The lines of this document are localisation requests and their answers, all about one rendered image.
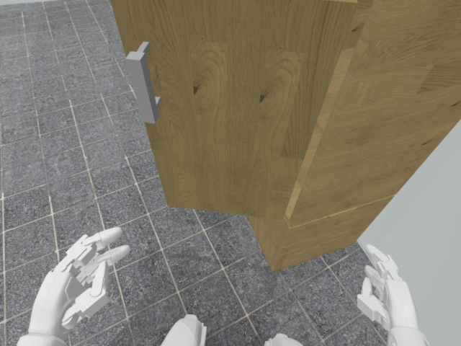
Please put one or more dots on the robot left hand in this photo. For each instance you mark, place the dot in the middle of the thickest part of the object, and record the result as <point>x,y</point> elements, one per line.
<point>53,312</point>

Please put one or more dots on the robot right hand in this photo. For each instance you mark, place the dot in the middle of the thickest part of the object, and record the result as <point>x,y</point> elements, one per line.
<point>391,289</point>

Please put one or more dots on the robot left thigh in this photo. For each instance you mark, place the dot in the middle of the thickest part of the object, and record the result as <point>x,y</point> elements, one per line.
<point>186,332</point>

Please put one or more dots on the handle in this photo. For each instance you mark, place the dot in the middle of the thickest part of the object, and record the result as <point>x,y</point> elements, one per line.
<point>139,73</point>

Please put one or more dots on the robot right forearm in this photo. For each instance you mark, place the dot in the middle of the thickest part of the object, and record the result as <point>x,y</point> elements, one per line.
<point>406,336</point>

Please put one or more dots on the cupboard door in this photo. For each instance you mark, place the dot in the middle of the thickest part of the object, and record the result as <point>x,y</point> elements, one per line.
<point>242,83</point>

